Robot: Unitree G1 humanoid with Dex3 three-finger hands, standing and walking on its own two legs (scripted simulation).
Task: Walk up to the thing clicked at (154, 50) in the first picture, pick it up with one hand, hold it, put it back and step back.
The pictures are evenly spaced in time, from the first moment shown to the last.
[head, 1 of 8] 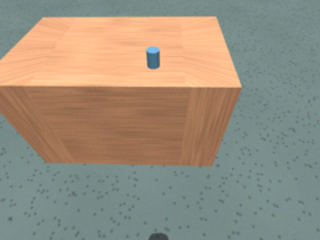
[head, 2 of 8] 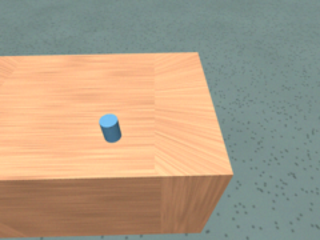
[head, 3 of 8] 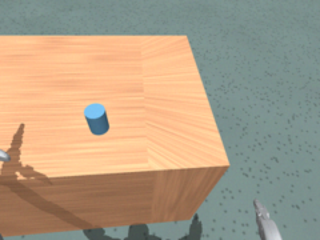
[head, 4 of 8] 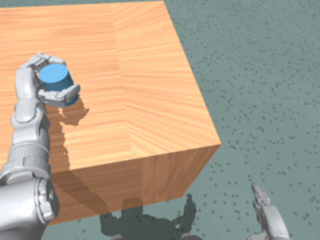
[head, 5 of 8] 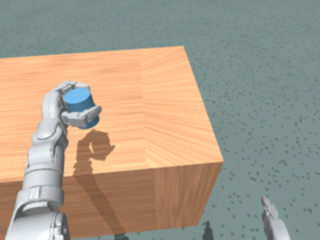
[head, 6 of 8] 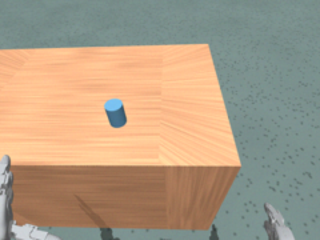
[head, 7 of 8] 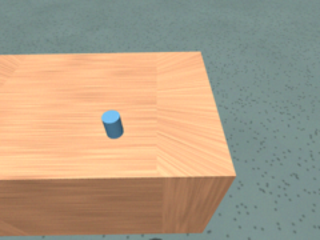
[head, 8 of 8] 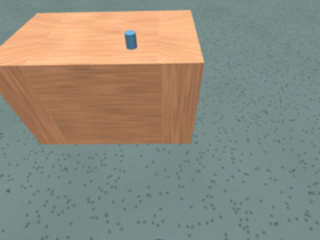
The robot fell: no
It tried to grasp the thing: yes
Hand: left
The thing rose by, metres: 0.25
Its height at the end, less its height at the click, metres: +0.00
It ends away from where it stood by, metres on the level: 0.02
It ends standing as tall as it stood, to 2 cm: yes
